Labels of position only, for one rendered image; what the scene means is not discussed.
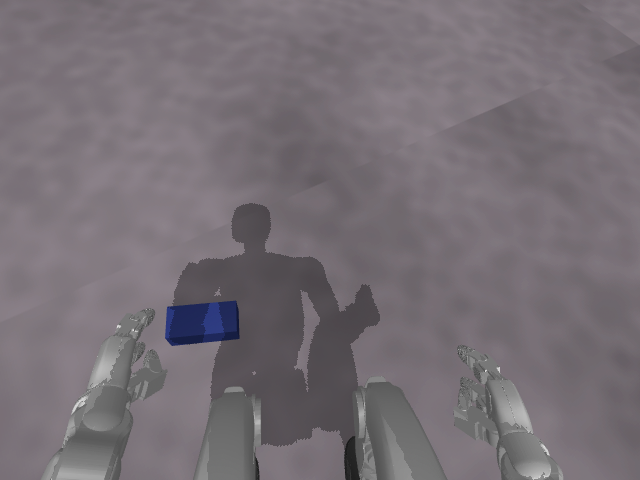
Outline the right robot arm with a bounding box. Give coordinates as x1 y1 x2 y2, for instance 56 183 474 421
497 432 563 480

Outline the carton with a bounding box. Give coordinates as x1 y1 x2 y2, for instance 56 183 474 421
165 301 239 346

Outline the left robot hand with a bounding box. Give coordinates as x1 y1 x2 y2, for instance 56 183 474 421
86 308 168 403

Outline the right robot hand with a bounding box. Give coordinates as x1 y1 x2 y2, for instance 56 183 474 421
453 345 534 450

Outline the right robot foot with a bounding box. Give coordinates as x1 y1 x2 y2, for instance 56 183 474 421
344 436 360 480

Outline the left robot arm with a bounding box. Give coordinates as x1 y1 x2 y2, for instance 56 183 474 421
41 386 133 480

